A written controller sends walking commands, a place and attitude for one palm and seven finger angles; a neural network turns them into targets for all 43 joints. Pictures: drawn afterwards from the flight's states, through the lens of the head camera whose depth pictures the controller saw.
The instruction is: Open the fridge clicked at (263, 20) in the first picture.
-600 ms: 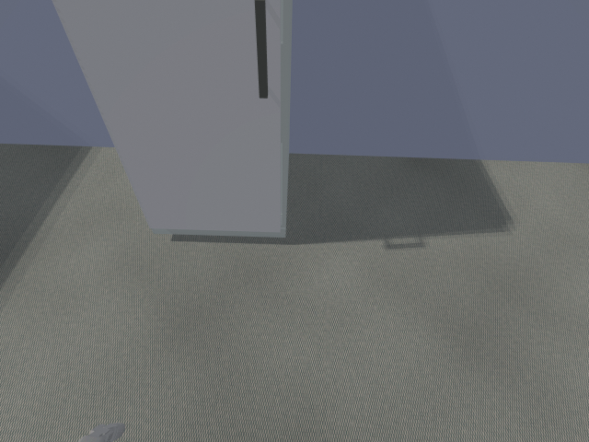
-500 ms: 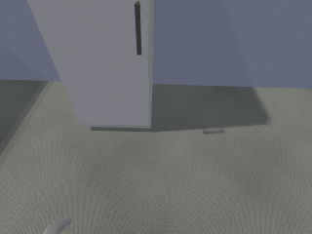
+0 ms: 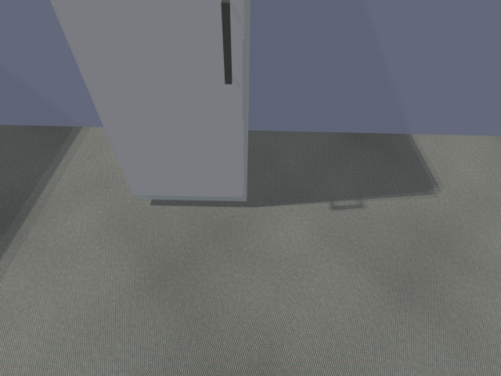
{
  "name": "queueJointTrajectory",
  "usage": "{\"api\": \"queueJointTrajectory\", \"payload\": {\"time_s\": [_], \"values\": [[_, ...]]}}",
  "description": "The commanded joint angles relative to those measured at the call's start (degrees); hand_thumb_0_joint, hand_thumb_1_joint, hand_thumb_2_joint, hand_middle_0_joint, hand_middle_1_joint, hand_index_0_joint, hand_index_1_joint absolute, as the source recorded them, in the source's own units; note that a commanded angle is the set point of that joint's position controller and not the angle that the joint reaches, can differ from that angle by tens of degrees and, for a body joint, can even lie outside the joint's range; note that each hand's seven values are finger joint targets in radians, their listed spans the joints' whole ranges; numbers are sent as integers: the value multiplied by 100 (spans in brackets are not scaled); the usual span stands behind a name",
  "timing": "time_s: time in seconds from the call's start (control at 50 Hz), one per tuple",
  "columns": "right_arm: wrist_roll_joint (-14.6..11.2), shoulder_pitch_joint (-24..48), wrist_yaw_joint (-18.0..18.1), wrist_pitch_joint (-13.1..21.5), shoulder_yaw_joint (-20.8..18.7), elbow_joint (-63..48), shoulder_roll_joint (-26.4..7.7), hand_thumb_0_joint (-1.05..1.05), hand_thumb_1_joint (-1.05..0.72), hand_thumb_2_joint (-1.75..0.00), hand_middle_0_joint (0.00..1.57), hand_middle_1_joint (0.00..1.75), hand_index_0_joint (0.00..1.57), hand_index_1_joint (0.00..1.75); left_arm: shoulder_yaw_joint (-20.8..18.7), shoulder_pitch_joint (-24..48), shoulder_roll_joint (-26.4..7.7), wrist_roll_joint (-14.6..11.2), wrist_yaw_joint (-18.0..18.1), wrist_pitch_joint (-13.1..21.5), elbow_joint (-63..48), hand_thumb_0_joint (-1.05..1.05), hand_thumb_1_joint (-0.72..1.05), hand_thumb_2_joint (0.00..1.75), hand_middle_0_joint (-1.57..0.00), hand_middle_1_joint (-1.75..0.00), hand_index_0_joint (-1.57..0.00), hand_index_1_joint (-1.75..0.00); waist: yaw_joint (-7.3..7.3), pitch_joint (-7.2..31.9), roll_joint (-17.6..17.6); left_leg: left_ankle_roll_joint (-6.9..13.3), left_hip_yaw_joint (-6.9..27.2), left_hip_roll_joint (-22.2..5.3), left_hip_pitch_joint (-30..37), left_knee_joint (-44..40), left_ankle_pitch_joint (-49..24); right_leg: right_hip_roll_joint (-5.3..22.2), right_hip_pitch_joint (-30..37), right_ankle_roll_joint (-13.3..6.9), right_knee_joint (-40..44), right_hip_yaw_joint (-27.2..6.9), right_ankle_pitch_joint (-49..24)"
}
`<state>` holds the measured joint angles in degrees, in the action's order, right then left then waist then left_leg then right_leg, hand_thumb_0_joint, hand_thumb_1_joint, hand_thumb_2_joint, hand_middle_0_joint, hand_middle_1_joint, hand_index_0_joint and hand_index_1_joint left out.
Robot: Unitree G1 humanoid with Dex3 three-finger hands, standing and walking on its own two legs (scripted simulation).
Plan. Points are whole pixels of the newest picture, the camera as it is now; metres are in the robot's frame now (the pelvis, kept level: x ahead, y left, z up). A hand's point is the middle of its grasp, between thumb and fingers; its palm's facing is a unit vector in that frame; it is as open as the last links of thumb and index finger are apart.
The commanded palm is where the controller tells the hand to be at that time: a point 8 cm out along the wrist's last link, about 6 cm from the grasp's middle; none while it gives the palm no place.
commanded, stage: stand and wait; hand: right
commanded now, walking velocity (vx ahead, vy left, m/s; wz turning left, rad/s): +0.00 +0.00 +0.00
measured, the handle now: (227, 43) +0.98 +0.13 +0.08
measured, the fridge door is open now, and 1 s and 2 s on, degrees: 0 0 0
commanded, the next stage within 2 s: look at it before walking up in 0.22 s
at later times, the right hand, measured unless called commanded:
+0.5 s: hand out of the picture +0.08 -0.24 -0.15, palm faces -0.04 +0.94 -0.33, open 7.4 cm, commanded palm none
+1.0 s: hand out of the picture +0.06 -0.25 -0.15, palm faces -0.03 +0.94 -0.33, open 7.4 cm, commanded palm none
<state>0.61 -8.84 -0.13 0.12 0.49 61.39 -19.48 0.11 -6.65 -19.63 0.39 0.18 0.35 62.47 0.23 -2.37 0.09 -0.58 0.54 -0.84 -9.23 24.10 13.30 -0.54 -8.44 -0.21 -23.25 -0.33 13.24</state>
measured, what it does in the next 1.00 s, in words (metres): stands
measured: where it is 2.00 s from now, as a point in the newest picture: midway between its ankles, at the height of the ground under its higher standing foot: outside the picture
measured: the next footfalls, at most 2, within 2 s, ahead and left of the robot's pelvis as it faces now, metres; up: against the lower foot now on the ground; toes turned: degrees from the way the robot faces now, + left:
right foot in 1.76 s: +0.03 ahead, -0.12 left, +0.00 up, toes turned +22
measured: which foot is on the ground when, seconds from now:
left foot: down 0.00-1.00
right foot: down 0.00-1.00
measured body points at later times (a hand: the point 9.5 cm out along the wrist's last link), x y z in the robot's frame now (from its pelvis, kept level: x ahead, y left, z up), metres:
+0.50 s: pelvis -0.01 +0.00 +0.00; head +0.00 +0.00 +0.45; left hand +0.07 +0.30 -0.13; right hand +0.08 -0.29 -0.13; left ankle +0.00 +0.13 -0.74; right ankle -0.01 -0.12 -0.74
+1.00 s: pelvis -0.01 +0.00 +0.00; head +0.00 +0.00 +0.45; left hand +0.07 +0.30 -0.13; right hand +0.06 -0.29 -0.13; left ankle +0.00 +0.13 -0.74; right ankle -0.01 -0.12 -0.74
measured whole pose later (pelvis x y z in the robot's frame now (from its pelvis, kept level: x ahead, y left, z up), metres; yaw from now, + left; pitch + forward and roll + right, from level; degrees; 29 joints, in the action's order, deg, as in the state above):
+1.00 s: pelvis -0.01 +0.00 +0.00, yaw +0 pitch -2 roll +0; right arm 0.7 -8.5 -0.2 0.5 0.5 62.5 -19.4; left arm 0.4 -6.3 -19.4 0.2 0.1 0.7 63.9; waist 0.4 -2.2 0.0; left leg -0.4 0.8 -0.5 -8.3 21.2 11.0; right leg -0.1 -7.4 0.1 -20.4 0.0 11.2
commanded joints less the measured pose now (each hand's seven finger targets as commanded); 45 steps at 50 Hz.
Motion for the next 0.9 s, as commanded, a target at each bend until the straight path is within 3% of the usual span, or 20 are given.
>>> {"api": "queueJointTrajectory", "payload": {"time_s": [0.0, 0.88], "values": [[-4, 339, 80, 138, -249, -378, -1189, 0, -90, -90, 20, 30, 20, 30, -231, 338, -1143, 17, 54, 154, -349, 0, 90, 90, -20, -30, -20, -30, -7, 459, 10, 253, 562, -599, 83, -421, -733, 668, 36, -160, 411, -522, -781], [8, 286, 77, 167, -237, -263, -1192, 0, -90, -90, 20, 30, 20, 30, -211, 291, -1166, -8, 50, 166, -216, 0, 90, 90, -20, -30, -20, -30, -9, 480, 102, 222, 572, -599, 134, -634, -898, 727, 225, -131, 562, -537, -937]]}}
